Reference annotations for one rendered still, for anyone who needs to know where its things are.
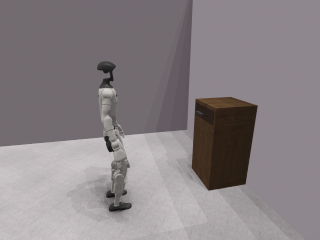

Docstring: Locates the right robot upper arm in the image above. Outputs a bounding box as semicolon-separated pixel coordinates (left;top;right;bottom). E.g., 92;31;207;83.
101;89;113;124

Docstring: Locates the right robot shin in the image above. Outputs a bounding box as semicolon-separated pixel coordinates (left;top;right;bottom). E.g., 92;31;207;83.
113;173;127;207

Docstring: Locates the right robot forearm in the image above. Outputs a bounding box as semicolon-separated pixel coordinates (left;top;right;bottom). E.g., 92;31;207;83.
103;116;121;151

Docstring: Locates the cabinet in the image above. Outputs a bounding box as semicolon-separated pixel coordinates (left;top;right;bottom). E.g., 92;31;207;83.
192;97;258;191

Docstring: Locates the humanoid robot head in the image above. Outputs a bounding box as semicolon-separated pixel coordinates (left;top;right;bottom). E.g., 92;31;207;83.
97;61;116;89

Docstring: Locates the handle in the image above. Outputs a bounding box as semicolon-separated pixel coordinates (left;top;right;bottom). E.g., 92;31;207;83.
195;110;207;117

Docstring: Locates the right robot hand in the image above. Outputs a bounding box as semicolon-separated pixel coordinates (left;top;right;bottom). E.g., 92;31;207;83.
114;148;130;171

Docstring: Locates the drawer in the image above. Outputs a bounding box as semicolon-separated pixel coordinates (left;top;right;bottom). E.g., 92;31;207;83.
196;103;215;126

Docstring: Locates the left robot hand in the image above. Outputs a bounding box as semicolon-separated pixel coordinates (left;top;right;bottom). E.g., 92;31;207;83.
115;124;125;138

